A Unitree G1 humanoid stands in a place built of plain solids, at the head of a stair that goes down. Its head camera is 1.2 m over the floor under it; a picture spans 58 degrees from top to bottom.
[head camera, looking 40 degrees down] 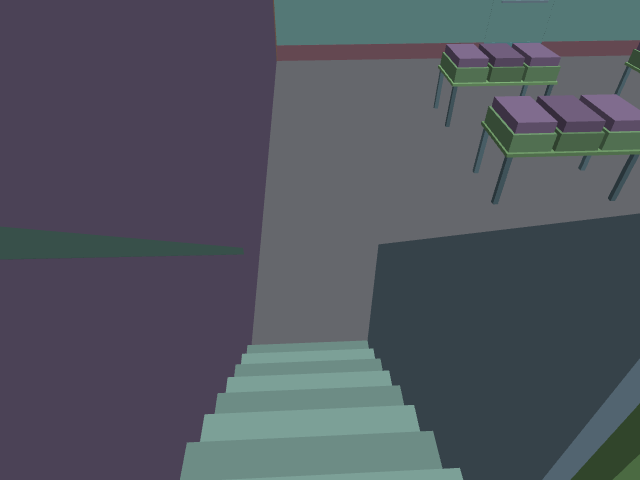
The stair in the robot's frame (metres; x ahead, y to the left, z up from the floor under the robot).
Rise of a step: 0.18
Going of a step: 0.21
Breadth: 0.90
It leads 3 degrees to the left of straight ahead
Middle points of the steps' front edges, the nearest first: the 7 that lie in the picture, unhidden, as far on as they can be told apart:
0.75 0.03 -0.37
0.96 0.04 -0.55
1.17 0.05 -0.74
1.37 0.06 -0.92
1.58 0.07 -1.11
1.79 0.08 -1.29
1.99 0.09 -1.48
